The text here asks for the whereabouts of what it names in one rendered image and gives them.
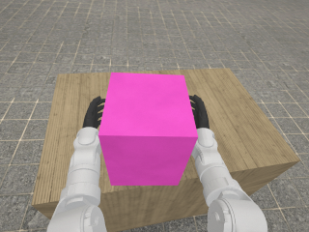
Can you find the robot left forearm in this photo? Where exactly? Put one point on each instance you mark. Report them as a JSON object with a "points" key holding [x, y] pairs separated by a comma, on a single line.
{"points": [[82, 186]]}

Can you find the right robot hand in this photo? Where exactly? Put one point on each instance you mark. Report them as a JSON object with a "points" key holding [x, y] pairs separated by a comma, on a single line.
{"points": [[201, 118]]}

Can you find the robot left upper arm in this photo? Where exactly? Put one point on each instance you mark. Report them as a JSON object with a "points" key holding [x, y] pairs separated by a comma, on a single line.
{"points": [[86, 218]]}

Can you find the carton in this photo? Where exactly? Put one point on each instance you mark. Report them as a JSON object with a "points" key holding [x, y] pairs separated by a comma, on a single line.
{"points": [[147, 130]]}

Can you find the left robot hand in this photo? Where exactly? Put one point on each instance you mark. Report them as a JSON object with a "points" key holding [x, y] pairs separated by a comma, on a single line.
{"points": [[91, 117]]}

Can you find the pedestal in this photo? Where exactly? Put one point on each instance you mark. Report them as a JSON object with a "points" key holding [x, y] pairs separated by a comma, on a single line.
{"points": [[252, 149]]}

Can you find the robot right forearm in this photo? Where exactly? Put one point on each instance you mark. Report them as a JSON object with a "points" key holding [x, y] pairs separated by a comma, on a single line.
{"points": [[213, 173]]}

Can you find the robot right upper arm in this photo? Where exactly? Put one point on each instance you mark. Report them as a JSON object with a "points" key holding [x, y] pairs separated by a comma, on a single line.
{"points": [[235, 215]]}

